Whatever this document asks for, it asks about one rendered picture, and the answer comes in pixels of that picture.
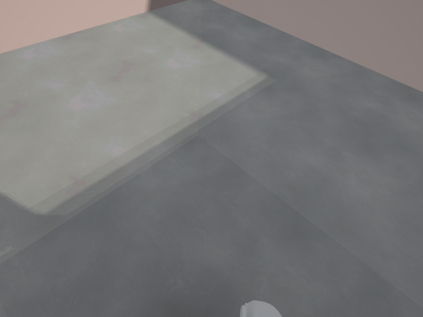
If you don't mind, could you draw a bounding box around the robot right thigh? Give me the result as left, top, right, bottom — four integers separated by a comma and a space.
240, 300, 282, 317

